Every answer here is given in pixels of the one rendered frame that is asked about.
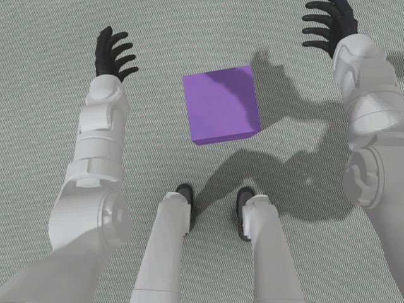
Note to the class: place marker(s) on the right robot upper arm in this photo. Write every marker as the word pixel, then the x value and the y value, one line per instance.
pixel 374 180

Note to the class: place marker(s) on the left robot foot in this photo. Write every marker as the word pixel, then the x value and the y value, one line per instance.
pixel 187 192

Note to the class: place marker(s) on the right robot hand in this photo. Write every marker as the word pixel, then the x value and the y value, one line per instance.
pixel 341 23

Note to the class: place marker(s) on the right robot forearm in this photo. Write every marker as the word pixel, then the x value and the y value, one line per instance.
pixel 371 94

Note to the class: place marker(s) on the left robot upper arm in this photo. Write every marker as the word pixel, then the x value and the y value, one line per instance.
pixel 85 231

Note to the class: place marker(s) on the left robot hand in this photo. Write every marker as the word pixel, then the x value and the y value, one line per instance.
pixel 105 56

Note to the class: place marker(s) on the right robot shin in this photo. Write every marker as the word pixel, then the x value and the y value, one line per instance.
pixel 260 197

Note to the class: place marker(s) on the carton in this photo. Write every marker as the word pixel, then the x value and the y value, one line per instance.
pixel 221 105

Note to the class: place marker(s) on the left robot forearm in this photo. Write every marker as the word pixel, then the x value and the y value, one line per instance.
pixel 97 164

